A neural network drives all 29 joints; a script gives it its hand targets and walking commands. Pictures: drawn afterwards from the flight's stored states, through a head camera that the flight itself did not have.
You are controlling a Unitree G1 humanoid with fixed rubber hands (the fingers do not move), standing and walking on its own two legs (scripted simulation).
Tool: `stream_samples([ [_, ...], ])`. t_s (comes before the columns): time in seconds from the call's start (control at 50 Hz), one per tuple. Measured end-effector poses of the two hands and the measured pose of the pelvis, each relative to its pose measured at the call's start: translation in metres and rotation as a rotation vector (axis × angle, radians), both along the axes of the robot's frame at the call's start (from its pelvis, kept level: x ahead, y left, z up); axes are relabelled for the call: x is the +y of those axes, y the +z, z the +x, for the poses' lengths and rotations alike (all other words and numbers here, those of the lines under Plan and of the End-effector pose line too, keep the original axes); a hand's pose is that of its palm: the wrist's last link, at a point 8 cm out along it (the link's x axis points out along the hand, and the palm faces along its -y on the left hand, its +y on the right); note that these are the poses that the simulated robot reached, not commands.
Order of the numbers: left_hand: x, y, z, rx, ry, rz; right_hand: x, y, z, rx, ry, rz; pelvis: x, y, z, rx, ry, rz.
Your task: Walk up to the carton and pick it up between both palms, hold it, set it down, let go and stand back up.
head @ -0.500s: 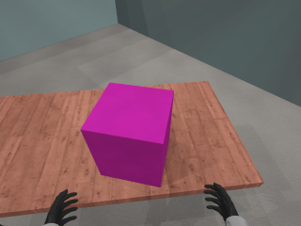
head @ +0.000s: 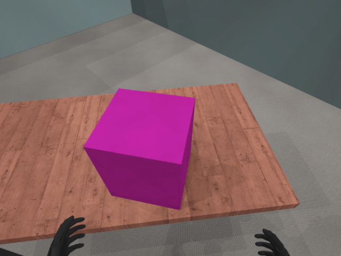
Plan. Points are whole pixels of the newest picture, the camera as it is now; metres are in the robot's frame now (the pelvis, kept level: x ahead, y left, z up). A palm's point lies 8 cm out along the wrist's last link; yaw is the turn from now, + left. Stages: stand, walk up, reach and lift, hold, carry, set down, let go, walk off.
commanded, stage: stand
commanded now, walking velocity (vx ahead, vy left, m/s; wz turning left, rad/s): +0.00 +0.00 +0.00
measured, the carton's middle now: (150, 150) +0.38 +0.05 +0.00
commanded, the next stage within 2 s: none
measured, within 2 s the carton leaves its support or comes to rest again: neither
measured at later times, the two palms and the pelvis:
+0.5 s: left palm (58, 255) +0.15 +0.26 -0.05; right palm out of the picture +0.12 -0.26 -0.11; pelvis +0.00 +0.00 +0.00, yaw +0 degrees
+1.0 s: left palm out of the picture +0.15 +0.26 -0.05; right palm out of the picture +0.11 -0.26 -0.11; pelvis +0.00 +0.00 +0.00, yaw +0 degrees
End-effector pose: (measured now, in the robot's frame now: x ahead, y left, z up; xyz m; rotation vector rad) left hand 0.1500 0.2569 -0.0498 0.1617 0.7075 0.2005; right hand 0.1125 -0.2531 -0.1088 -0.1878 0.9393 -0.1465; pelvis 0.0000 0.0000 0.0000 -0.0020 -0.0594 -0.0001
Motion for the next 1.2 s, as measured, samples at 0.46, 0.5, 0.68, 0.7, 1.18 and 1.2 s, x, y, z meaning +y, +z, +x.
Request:
stream_samples([
  [0.46, 0.0, -0.001, 0.0, -0.007, -0.001, 0.003, -0.002, -0.001, 0.004, 0.011, 0.003, 0.001, 0.0, 0.0, 0.0, 0.001, 0.0, 0.0],
  [0.5, 0.0, -0.001, 0.0, -0.007, -0.001, 0.003, -0.002, -0.001, 0.006, 0.009, 0.004, 0.001, 0.0, 0.0, 0.0, 0.002, 0.0, 0.0],
  [0.68, 0.0, -0.001, -0.001, -0.01, -0.002, 0.005, -0.003, -0.001, 0.009, 0.004, 0.007, 0.002, -0.001, 0.0, 0.001, 0.001, 0.0, 0.001],
  [0.7, 0.0, -0.001, -0.001, -0.01, -0.002, 0.005, -0.003, -0.001, 0.009, 0.007, 0.007, 0.002, -0.001, 0.0, 0.001, 0.001, 0.0, 0.001],
  [1.18, 0.0, -0.001, -0.001, -0.011, -0.002, 0.006, -0.007, -0.005, 0.0, 0.046, 0.0, -0.002, -0.001, 0.0, 0.001, 0.001, 0.0, 0.001],
  [1.2, 0.0, -0.001, -0.001, -0.011, -0.002, 0.006, -0.007, -0.005, 0.0, 0.045, 0.0, -0.002, -0.001, 0.0, 0.001, 0.001, 0.0, 0.001],
])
